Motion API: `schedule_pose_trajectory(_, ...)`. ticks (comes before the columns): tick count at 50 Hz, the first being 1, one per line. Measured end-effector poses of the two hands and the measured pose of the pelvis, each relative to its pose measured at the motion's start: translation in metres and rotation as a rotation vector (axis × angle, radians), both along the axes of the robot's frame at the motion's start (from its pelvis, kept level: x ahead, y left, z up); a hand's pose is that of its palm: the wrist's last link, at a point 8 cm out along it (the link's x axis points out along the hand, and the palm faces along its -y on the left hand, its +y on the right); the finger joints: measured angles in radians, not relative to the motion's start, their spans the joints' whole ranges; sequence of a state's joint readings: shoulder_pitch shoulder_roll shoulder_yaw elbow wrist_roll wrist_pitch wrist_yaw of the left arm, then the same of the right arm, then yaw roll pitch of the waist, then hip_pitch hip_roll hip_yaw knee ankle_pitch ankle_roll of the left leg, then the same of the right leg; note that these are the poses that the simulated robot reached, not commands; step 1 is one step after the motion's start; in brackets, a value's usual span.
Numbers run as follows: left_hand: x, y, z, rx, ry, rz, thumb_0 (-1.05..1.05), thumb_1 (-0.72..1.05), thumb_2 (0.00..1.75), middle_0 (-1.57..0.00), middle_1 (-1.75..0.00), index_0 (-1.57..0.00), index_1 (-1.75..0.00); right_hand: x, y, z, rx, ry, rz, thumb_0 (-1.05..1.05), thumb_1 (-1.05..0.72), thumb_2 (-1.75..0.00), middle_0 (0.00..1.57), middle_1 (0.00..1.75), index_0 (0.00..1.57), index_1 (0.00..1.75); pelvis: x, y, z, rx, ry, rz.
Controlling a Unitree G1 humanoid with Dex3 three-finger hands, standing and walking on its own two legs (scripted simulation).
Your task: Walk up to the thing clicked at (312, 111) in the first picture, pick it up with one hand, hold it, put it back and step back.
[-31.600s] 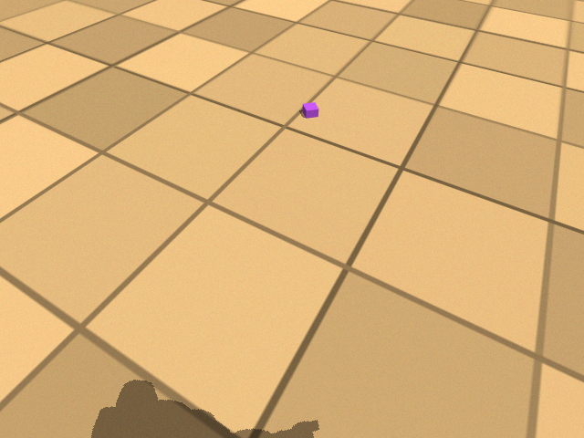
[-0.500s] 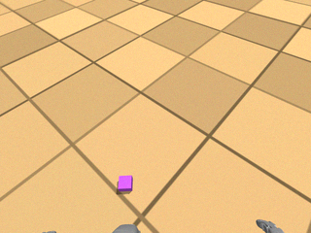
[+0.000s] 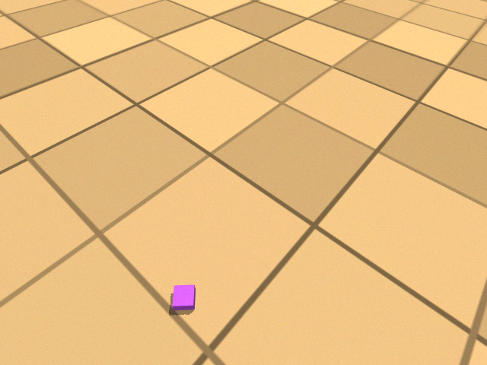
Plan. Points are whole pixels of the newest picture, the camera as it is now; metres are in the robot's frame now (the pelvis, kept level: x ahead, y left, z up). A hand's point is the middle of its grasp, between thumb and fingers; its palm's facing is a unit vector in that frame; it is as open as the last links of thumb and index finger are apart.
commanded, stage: walk up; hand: left
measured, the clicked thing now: (184, 297) +0.46 +0.22 -0.75
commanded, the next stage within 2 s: none
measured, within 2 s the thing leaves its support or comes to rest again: neither
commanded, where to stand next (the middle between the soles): +0.09 -0.02 m, yaw +1 degrees
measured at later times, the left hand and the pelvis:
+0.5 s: hand out of the picture +0.09 +0.26 -0.16, palm faces +0.00 -0.94 -0.35, open 7.4 cm; pelvis +0.01 +0.00 +0.00, yaw +1 degrees
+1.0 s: hand out of the picture +0.09 +0.25 -0.15, palm faces +0.02 -0.94 -0.35, open 7.4 cm; pelvis +0.02 +0.00 +0.00, yaw +2 degrees
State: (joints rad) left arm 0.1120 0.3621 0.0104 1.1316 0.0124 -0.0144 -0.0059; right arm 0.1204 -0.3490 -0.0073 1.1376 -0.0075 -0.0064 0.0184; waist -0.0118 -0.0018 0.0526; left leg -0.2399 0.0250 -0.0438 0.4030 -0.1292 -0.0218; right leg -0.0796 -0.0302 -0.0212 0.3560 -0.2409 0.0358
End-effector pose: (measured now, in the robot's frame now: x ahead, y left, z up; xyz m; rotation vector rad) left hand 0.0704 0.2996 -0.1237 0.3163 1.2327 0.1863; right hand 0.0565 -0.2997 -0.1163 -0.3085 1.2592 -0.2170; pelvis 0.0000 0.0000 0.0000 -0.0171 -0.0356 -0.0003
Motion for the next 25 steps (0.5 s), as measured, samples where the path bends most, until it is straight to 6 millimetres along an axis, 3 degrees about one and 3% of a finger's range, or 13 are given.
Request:
schedule_pose_trajectory(13, 0.0, 0.003, 0.006, 0.024, 0.007, 0.032, 0.01, 0.91, 0.89, -0.2, -0.3, -0.2, -0.3, 0.047, 0.006, 0.0, 0.022, -0.072, 0.033, 0.0, -0.91, -0.9, 0.2, 0.3, 0.2, 0.3, 0.009, -0.001, 0.001, 0.002, -0.002, 0.009)
schedule_pose_trajectory(25, 0.01, 0.002, 0.006, 0.017, -0.002, 0.028, 0.01, 0.91, 0.89, -0.2, -0.3, -0.2, -0.3, 0.049, 0.008, 0.0, 0.021, -0.052, 0.035, 0.0, -0.91, -0.9, 0.2, 0.3, 0.2, 0.3, 0.013, 0.0, 0.002, 0.008, 0.002, 0.015)
